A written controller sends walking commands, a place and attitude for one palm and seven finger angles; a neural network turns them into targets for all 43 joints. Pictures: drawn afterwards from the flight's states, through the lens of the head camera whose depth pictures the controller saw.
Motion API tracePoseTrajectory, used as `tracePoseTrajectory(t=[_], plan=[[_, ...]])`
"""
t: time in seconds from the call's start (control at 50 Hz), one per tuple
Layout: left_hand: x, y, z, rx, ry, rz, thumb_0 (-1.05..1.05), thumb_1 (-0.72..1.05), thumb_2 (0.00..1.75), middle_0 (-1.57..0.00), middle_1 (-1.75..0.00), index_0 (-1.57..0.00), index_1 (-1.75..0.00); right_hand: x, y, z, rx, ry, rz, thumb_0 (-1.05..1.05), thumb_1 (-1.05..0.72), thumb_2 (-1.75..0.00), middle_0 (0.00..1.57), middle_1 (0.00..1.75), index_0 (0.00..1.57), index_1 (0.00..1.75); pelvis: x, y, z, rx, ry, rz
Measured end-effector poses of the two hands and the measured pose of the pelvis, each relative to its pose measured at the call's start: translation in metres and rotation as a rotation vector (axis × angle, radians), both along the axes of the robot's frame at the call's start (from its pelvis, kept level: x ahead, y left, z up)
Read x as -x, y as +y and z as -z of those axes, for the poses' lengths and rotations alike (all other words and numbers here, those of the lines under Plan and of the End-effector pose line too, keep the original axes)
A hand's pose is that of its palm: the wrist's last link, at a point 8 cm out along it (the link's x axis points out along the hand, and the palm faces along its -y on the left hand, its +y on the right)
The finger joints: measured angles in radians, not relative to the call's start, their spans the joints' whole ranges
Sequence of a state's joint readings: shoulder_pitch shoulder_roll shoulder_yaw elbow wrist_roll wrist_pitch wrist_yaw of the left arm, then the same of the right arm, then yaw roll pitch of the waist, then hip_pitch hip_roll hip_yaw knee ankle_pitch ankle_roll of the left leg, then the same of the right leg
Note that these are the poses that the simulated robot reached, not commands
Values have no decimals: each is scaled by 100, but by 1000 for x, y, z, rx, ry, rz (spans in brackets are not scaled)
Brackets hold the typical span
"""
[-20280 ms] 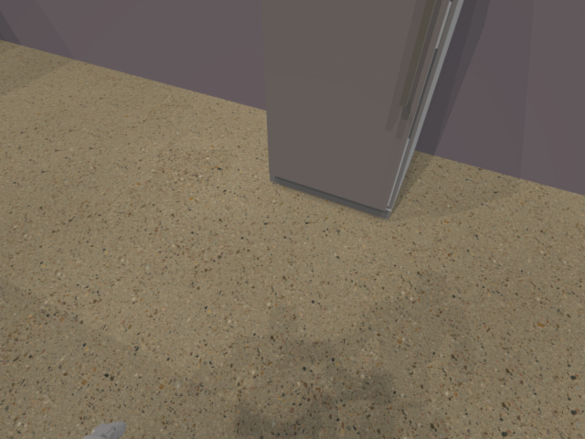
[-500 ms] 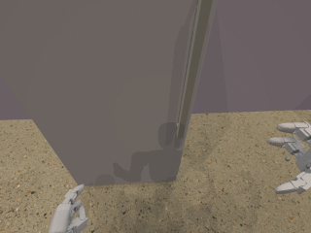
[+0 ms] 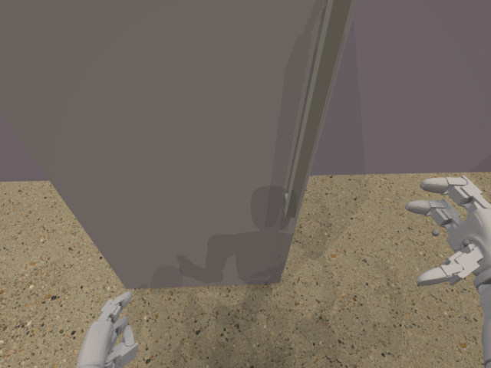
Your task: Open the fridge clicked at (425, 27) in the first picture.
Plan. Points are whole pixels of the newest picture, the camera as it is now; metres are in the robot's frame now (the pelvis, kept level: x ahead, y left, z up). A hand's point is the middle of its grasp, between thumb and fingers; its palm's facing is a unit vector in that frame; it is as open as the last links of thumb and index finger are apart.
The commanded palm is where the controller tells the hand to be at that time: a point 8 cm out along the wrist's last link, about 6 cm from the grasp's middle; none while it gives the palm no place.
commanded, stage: move the hooked fingers beside the handle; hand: right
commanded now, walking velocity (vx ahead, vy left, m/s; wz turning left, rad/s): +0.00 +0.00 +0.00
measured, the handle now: (305, 127) +0.51 -0.08 +0.13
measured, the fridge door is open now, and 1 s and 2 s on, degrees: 0 0 0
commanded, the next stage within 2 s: none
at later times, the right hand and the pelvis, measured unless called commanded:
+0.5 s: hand (399, 196) +0.37 -0.22 +0.11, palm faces -0.08 +1.00 +0.00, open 14.0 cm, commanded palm +0.35 -0.27 +0.11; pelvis +0.01 -0.01 +0.00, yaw +1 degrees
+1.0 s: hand (361, 169) +0.43 -0.17 +0.11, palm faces -0.09 +1.00 +0.00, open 14.0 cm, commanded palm +0.41 -0.22 +0.11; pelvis +0.01 +0.00 +0.00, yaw +1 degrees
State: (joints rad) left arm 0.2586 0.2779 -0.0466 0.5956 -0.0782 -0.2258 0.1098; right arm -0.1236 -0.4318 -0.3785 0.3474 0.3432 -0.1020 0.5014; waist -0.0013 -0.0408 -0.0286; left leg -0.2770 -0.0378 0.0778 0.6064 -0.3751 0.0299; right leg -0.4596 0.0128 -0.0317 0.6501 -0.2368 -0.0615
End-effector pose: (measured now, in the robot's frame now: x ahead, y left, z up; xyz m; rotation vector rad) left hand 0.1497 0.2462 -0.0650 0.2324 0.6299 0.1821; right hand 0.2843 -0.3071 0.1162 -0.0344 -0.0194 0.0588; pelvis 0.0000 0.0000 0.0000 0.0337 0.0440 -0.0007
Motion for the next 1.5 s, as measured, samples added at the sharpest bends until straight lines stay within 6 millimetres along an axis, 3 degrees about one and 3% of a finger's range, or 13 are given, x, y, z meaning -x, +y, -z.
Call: tracePoseTrajectory(t=[0.2, 0.48, 0.8, 1.18, 1.36, 1.5], plan=[[12, -1, 6, 9, 55, -35, 1, 90, 89, -20, -30, -20, -30, -28, 6, 7, -17, 43, 1, -1, 50, -30, 30, 120, 30, 120, -4, -5, 0, 2, 20, -8], [22, -4, 13, 8, 130, -65, 1, 90, 89, -20, -30, -20, -30, -69, 28, 7, -29, 25, -25, -1, 50, -30, 30, 120, 30, 120, -10, -11, 1, 3, 40, -17], [36, -1, 23, 15, 221, -79, 1, 90, 89, -20, -30, -20, -30, -102, 54, 9, -35, 28, -26, -1, 50, -30, 30, 120, 30, 120, -11, -10, 3, 3, 55, -15], [89, 21, 43, 40, 385, -156, 1, 90, 89, -20, -30, -20, -30, -151, 100, 9, -37, 46, -14, -1, 50, -30, 30, 120, 30, 120, -7, 5, 7, 13, 90, -28], [122, 36, 49, 36, 484, -214, 1, 90, 89, -20, -30, -20, -30, -174, 106, 4, -36, 14, 2, -1, 50, -30, 30, 120, 30, 120, -9, 15, 11, 15, 126, -40], [127, 41, 50, 56, 507, -237, 1, 90, 89, -20, -30, -20, -30, -169, 102, 10, -41, 47, -8, -1, 50, -30, 30, 120, 30, 120, -16, 19, 10, 23, 131, -54]])
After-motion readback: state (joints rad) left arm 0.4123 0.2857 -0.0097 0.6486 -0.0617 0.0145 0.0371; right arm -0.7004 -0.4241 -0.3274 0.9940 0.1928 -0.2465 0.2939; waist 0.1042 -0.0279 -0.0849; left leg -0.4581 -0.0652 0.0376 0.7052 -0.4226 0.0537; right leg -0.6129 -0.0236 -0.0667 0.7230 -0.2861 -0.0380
